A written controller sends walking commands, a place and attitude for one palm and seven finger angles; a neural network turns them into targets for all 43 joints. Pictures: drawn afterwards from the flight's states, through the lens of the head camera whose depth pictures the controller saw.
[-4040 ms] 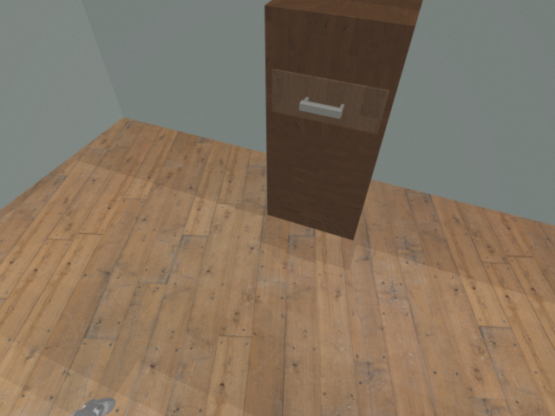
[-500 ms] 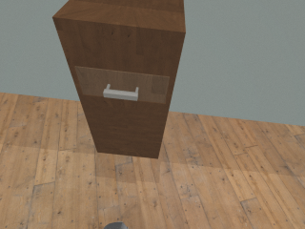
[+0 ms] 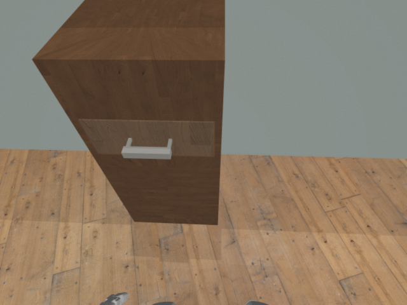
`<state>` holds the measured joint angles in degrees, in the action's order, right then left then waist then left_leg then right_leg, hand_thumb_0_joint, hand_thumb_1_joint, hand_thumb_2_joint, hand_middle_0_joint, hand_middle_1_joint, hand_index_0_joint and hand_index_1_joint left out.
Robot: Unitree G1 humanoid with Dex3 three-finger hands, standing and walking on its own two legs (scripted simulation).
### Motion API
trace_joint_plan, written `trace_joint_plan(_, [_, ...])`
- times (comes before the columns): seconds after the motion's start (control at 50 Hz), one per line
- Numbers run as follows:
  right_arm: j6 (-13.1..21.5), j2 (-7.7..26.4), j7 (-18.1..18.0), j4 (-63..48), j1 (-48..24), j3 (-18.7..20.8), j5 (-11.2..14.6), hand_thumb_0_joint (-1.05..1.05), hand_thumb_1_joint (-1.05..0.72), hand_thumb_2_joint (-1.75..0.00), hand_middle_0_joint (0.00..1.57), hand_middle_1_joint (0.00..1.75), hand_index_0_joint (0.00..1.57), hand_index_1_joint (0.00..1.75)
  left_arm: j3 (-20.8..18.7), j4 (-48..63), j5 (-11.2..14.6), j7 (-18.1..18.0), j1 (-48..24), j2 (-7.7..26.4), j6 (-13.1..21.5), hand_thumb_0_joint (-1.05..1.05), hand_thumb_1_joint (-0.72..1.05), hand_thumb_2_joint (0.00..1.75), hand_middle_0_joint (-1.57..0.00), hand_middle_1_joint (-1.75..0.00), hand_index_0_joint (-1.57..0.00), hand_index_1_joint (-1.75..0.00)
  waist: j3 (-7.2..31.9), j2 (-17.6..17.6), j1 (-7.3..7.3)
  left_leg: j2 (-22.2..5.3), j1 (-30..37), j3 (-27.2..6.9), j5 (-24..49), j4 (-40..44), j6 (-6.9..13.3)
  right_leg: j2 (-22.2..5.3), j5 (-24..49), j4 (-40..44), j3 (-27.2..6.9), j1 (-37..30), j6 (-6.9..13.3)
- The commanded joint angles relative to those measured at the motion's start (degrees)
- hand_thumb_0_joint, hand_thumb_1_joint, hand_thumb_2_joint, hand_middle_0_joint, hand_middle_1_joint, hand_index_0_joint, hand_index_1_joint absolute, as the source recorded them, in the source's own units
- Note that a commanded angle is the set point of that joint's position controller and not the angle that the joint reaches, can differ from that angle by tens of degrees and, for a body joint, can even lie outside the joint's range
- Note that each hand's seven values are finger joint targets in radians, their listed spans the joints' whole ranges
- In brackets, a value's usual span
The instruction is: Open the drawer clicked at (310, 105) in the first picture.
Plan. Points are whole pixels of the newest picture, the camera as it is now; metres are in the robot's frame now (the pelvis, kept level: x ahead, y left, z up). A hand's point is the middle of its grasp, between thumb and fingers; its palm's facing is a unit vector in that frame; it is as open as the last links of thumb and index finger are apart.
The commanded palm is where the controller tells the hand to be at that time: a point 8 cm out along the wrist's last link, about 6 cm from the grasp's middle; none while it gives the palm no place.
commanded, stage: come to a stop and stand still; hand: left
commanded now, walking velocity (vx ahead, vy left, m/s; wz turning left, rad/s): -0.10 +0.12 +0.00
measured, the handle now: (148, 147) +0.55 +0.19 -0.10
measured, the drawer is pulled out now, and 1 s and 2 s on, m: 0.00 0.00 0.00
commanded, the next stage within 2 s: look again from close up in 1.14 s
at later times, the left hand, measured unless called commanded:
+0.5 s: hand out of the picture -0.05 +0.24 -0.17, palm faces +0.02 -0.98 -0.18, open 7.4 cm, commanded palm none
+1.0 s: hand out of the picture -0.01 +0.15 -0.16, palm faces +0.04 -0.97 -0.24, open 7.2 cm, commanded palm none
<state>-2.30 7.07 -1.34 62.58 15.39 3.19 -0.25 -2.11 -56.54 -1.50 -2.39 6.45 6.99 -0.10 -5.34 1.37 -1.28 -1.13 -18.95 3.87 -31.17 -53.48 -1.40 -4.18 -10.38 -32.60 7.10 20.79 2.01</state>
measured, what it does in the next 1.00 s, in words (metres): steps on the spot: left foot, then right foot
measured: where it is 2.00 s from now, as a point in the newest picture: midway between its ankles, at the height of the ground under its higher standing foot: outside the picture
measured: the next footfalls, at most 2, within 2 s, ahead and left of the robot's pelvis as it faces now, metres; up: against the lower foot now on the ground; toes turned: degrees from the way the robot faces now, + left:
left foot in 0.20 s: -0.02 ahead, +0.15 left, +0.00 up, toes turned +3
right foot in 0.68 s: -0.02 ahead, -0.10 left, +0.00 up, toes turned -6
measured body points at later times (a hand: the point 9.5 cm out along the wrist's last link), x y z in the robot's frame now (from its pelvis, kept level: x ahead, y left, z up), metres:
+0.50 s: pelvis -0.03 +0.05 +0.02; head -0.02 +0.08 +0.47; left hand -0.05 +0.29 -0.15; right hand -0.04 -0.17 -0.13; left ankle -0.06 +0.15 -0.73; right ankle -0.07 -0.09 -0.67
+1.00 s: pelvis -0.03 -0.03 +0.01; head -0.03 -0.05 +0.46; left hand -0.01 +0.20 -0.14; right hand -0.05 -0.24 -0.16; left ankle -0.06 +0.15 -0.73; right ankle -0.06 -0.10 -0.73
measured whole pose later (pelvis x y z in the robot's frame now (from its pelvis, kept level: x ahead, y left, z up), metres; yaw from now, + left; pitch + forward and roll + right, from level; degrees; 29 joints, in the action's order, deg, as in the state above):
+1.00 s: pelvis -0.03 -0.03 +0.01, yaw -1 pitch -1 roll +0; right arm -0.5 7.4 -2.3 66.9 16.8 0.7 -0.8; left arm -1.0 -64.9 -0.3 -2.6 14.2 8.3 0.4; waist -0.8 2.1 -0.6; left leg -6.3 -7.0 1.5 -15.2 -23.4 -4.6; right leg 2.3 -16.1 -24.7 5.9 7.9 4.0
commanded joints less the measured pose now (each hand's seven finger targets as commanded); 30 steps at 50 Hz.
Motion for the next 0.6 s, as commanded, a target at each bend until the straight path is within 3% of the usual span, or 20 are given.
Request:
trace_joint_plan(0.0, [-0.72,3.95,-0.10,-3.49,3.87,1.24,-0.18,0.00,-0.90,-0.90,0.20,0.30,0.20,0.30,-3.47,2.86,-0.35,-1.06,4.18,12.20,-0.57,0.00,0.90,0.90,-0.20,-0.30,-0.20,-0.30,10.58,-7.43,1.89,-0.69,-3.33,-3.57,0.73,-7.13,-0.62,-16.33,29.89,11.38,-13.04,-9.76,9.48])
trace_joint_plan(0.1, [0.11,3.96,0.56,-4.48,5.58,0.86,-0.44,0.00,-0.90,-0.90,0.20,0.30,0.20,0.30,-3.79,3.42,-0.88,-0.47,3.07,12.78,-1.22,0.00,0.90,0.90,-0.20,-0.30,-0.20,-0.30,10.56,-12.00,1.54,-0.16,2.06,-1.20,4.52,9.91,0.06,-13.36,4.06,15.01,-14.40,-6.81,7.21])
trace_joint_plan(0.14, [0.85,3.85,0.51,-3.33,9.51,0.57,-0.40,0.00,-0.90,-0.90,0.20,0.30,0.20,0.30,-3.54,2.98,-0.48,-0.10,2.60,12.30,-1.64,0.00,0.90,0.90,-0.20,-0.30,-0.20,-0.30,10.29,-11.75,-0.20,0.91,11.07,0.47,11.73,23.90,0.69,-10.08,-7.72,13.69,-12.84,-1.42,3.84])
trace_joint_plan(0.16, [1.43,5.04,0.43,-2.92,11.31,0.49,-0.48,0.00,-0.90,-0.90,0.20,0.30,0.20,0.30,-3.02,3.08,0.03,0.12,2.67,10.77,-1.93,0.00,0.90,0.90,-0.20,-0.30,-0.20,-0.30,9.83,-6.84,-1.03,-0.47,14.56,-1.78,13.23,30.80,1.13,-7.17,-12.93,9.47,-10.67,2.31,1.33])
trace_joint_plan(0.18, [1.96,8.56,0.26,-3.53,10.42,0.95,-1.14,0.00,-0.90,-0.90,0.20,0.30,0.20,0.30,-2.24,3.44,0.74,0.48,3.33,7.45,-2.21,0.00,0.90,0.90,-0.20,-0.30,-0.20,-0.30,7.10,6.73,-0.91,-9.13,11.26,-14.91,4.07,39.34,3.80,-1.41,-17.23,0.48,-6.53,8.16,-1.70])
trace_joint_plan(0.2, [2.00,11.66,-0.07,-5.63,5.26,1.21,-1.63,0.00,-0.90,-0.90,0.20,0.30,0.20,0.30,-1.68,3.77,0.90,0.70,2.06,5.17,-2.41,0.00,0.90,0.90,-0.20,-0.30,-0.20,-0.30,0.65,16.35,-0.50,-17.90,0.14,-24.96,-4.11,47.93,6.77,2.46,-15.82,-7.26,-3.89,8.74,-3.33])
trace_joint_plan(0.22, [2.04,11.75,-0.29,-7.35,-0.20,0.51,-1.88,0.00,-0.90,-0.90,0.20,0.30,0.20,0.30,-1.94,3.23,0.60,1.09,2.06,6.37,-2.26,0.00,0.90,0.90,-0.20,-0.30,-0.20,-0.30,-2.12,11.59,1.01,-19.02,-8.96,-25.02,-8.24,50.62,9.43,1.24,-12.30,-12.46,-8.27,3.47,-2.73])
trace_joint_plan(0.24, [2.61,11.12,-0.64,-7.37,-3.03,0.28,-1.95,0.00,-0.90,-0.90,0.20,0.30,0.20,0.30,-2.17,1.80,-0.09,1.16,3.96,6.77,-2.61,0.00,0.90,0.90,-0.20,-0.30,-0.20,-0.30,-1.84,14.57,2.47,-17.06,-8.25,-23.08,-5.94,50.49,8.04,1.45,-11.53,-15.80,-10.07,3.55,-2.57])
trace_joint_plan(0.26, [2.80,9.82,-0.92,-6.94,-3.09,-0.16,-1.77,0.00,-0.90,-0.90,0.20,0.30,0.20,0.30,-2.37,0.22,-0.33,1.57,5.09,7.47,-2.60,0.00,0.90,0.90,-0.20,-0.30,-0.20,-0.30,-2.94,9.80,2.62,-14.34,-6.72,-18.95,-2.18,48.93,6.38,2.20,-8.44,-18.78,-10.64,3.94,-2.70])
trace_joint_plan(0.28, [3.15,9.45,-1.14,-6.56,-2.62,-0.53,-1.57,0.00,-0.90,-0.90,0.20,0.30,0.20,0.30,-2.26,-0.85,-0.19,1.93,7.79,6.78,-2.26,0.00,0.90,0.90,-0.20,-0.30,-0.20,-0.30,-2.73,7.63,3.16,-12.95,-2.67,-15.94,0.98,47.56,5.95,2.94,-6.87,-20.63,-10.20,5.99,-3.06])
trace_joint_plan(0.34, [3.85,9.05,-1.68,-4.83,2.76,-0.41,-0.94,0.00,-0.90,-0.90,0.20,0.30,0.20,0.30,-1.73,-2.89,-0.22,2.36,9.72,6.88,-1.34,0.00,0.90,0.90,-0.20,-0.30,-0.20,-0.30,-0.62,2.49,1.28,-12.48,11.50,-12.30,12.89,44.98,6.22,2.65,-4.74,-21.19,-9.12,12.40,-4.10])
trace_joint_plan(0.4, [4.05,9.25,-2.35,-2.53,8.37,-0.26,-1.26,0.00,-0.90,-0.90,0.20,0.30,0.20,0.30,-1.61,-2.27,-0.14,2.29,8.29,7.10,-1.27,0.00,0.90,0.90,-0.20,-0.30,-0.20,-0.30,0.87,4.46,-0.93,-15.25,18.90,-13.34,30.56,41.77,8.17,1.93,-7.97,-19.24,-8.86,13.21,-4.76])
trace_joint_plan(0.46, [3.97,9.13,-2.89,-0.78,10.48,-0.24,-1.36,0.00,-0.90,-0.90,0.20,0.30,0.20,0.30,-1.26,-2.28,0.28,2.21,7.54,6.27,-1.62,0.00,0.90,0.90,-0.20,-0.30,-0.20,-0.30,2.53,5.51,-1.60,-16.60,21.64,-12.44,46.93,38.06,9.91,1.42,-11.61,-15.74,-8.19,10.32,-4.79])
trace_joint_plan(0.54, [3.36,9.58,-2.49,0.17,7.84,-0.07,-1.32,0.00,-0.90,-0.90,0.20,0.30,0.20,0.30,-0.46,-3.19,0.91,2.02,7.52,4.42,-1.54,0.00,0.90,0.90,-0.20,-0.30,-0.20,-0.30,3.59,8.88,-1.19,-14.84,17.23,-10.08,47.85,35.85,10.17,1.56,-13.89,-5.89,-5.68,1.02,-4.02])
trace_joint_plan(0.58, [3.24,9.22,-2.16,0.80,7.18,-0.04,-1.21,0.00,-0.90,-0.90,0.20,0.30,0.20,0.30,-0.39,-4.36,1.02,1.84,8.99,4.02,-1.17,0.00,0.90,0.90,-0.20,-0.30,-0.20,-0.30,4.06,8.53,-0.31,-13.26,14.34,-9.67,44.72,34.91,9.13,2.33,-9.69,0.03,-4.44,-3.78,-3.52])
